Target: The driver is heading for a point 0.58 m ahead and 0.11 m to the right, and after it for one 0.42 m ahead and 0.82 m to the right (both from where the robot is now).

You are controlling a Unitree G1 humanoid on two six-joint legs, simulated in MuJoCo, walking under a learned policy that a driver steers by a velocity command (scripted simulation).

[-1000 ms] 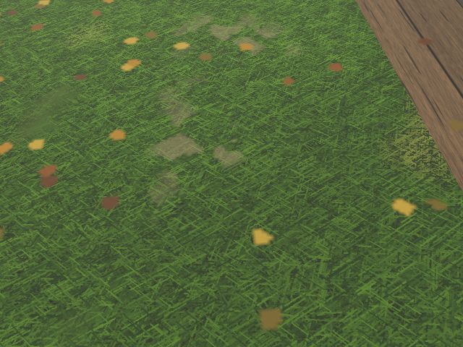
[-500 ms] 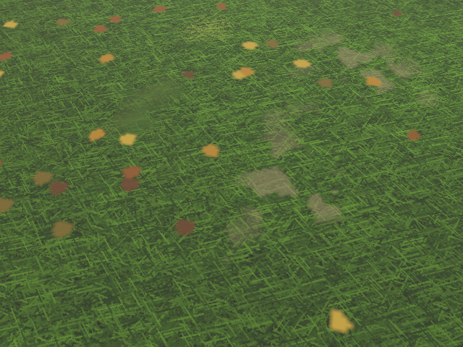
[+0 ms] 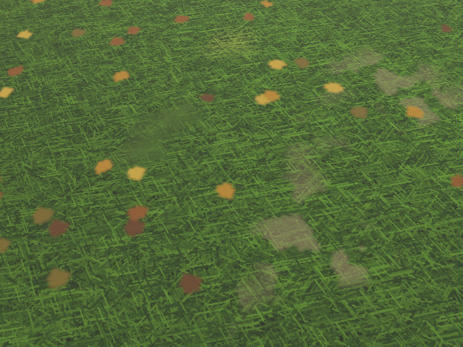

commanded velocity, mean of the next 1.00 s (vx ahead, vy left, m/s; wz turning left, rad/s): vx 0.05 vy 0.00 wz -0.39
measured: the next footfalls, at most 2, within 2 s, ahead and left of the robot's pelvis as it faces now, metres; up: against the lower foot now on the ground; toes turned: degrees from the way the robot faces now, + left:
left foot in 0.38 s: +0.10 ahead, +0.12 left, +0.00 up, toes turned -19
right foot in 0.84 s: -0.01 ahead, -0.07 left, +0.00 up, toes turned -25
